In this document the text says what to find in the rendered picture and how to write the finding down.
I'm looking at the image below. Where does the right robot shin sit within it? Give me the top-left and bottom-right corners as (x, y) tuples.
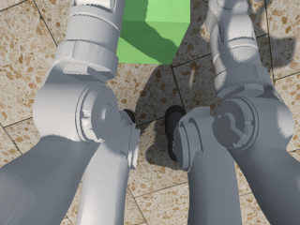
(172, 106), (227, 159)

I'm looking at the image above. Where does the robot left forearm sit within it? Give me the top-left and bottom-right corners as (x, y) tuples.
(39, 0), (126, 89)

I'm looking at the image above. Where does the carton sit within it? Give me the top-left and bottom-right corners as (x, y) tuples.
(116, 0), (190, 65)

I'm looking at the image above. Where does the robot right upper arm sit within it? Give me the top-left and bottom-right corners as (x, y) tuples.
(212, 96), (300, 225)

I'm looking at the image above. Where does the robot left upper arm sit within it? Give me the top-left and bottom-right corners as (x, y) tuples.
(0, 79), (121, 225)

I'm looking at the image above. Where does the left robot thigh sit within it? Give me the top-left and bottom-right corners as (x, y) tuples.
(75, 118), (141, 225)

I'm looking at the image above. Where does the robot right forearm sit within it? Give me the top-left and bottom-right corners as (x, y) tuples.
(204, 0), (286, 105)

